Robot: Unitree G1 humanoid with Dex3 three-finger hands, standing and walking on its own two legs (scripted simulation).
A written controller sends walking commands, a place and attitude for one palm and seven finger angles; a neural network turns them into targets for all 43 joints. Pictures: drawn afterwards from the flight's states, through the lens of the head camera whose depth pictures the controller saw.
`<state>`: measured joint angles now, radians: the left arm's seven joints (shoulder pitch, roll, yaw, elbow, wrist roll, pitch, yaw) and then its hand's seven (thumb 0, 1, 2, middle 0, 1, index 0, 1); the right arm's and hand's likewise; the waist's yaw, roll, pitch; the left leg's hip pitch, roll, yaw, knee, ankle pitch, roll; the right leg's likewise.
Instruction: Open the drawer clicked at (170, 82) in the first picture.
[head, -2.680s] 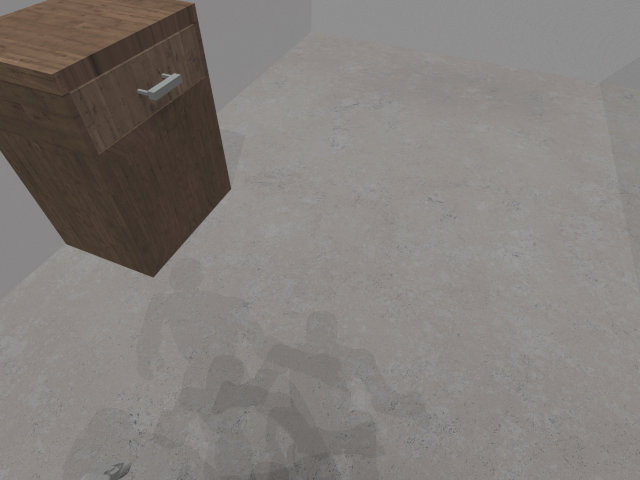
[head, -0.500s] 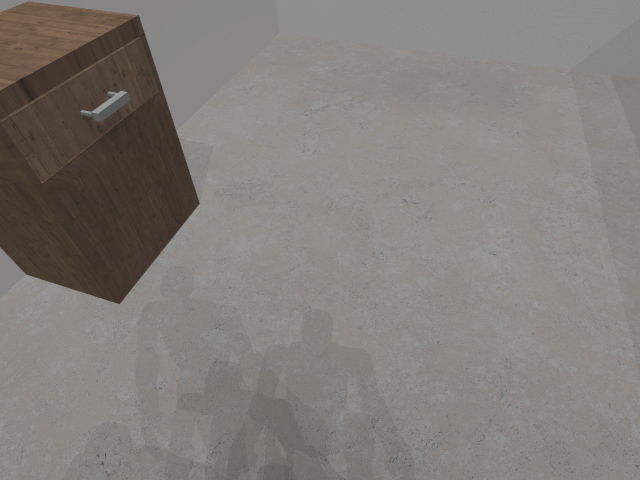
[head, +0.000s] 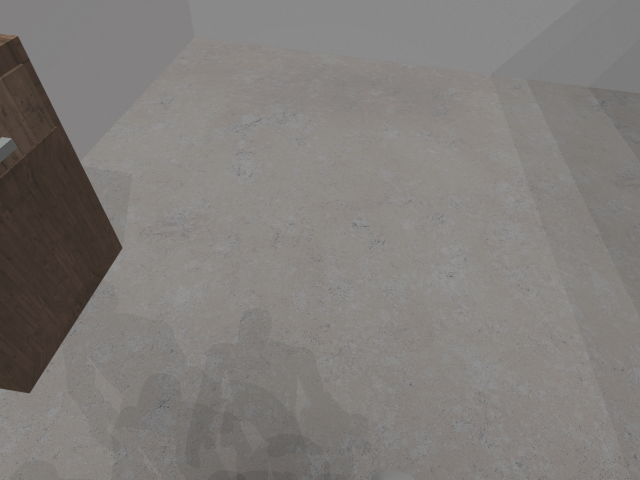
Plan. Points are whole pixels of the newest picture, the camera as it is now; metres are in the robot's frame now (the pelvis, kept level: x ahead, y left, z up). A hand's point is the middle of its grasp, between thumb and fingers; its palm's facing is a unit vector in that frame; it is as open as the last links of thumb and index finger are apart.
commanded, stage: walk to a spot facing it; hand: left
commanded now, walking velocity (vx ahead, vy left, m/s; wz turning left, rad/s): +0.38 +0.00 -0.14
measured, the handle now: out of the picture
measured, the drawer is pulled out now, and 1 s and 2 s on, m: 0.00 0.00 0.00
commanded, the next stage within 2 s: turn to face it in 1.66 s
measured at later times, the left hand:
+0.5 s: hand (256, 363) +0.32 +0.12 -0.16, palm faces +0.00 -0.98 -0.21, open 7.1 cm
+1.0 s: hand (248, 282) +0.49 +0.17 -0.17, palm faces -0.01 -0.99 -0.14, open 7.4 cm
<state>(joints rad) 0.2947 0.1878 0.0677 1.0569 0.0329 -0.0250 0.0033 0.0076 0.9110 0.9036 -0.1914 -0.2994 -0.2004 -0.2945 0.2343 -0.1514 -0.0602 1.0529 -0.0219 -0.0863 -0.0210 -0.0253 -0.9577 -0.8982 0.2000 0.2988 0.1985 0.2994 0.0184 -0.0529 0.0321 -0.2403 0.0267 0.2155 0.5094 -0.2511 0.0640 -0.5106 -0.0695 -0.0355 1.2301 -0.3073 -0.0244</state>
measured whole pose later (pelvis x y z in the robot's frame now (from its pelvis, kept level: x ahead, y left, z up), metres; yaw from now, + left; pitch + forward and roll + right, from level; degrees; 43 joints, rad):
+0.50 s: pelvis +0.23 -0.05 +0.00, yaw -3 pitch -1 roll +0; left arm 0.18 0.16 0.07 1.01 0.01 -0.08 0.02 -0.03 0.95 0.90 -0.20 -0.30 -0.21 -0.30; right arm 0.37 -0.13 -0.05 1.14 -0.02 -0.02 0.00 0.00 -0.91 -0.90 0.20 0.30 0.19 0.30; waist -0.02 0.02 0.06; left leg -0.44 0.13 0.08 1.19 -0.35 0.00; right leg -0.25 -0.02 -0.17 0.50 -0.25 -0.04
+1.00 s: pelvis +0.46 +0.00 +0.01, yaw -4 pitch +0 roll -1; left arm 0.26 0.18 0.07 1.07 0.03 -0.01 -0.02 0.01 0.91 0.90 -0.19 -0.30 -0.20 -0.29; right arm 0.29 -0.15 -0.05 1.07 -0.03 -0.08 -0.02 -0.01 -0.95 -0.90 0.20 0.30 0.20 0.30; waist 0.01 -0.04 0.04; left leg -0.14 0.05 0.20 0.40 -0.25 0.04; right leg -0.55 -0.12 -0.06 1.15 -0.24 0.02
